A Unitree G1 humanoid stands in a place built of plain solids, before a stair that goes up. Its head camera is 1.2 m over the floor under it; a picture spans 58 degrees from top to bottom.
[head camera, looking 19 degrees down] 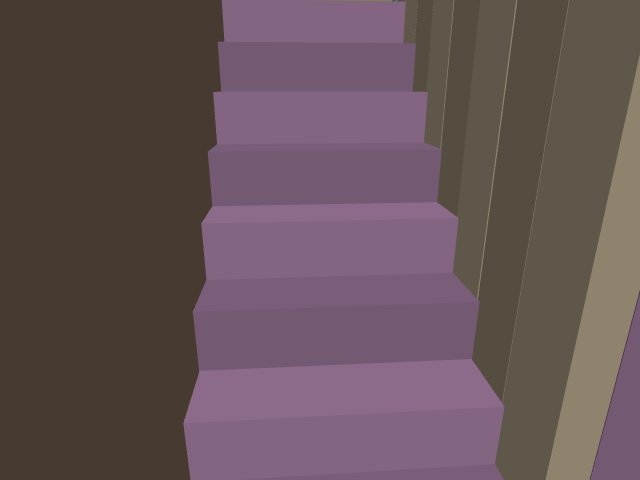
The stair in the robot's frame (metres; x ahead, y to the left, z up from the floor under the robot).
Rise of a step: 0.20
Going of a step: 0.22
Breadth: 0.85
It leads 4 degrees to the left of straight ahead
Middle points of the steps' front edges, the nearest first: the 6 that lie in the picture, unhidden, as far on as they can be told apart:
0.92 -0.07 0.40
1.14 -0.06 0.60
1.36 -0.04 0.80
1.58 -0.03 1.00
1.80 -0.01 1.20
2.02 0.01 1.40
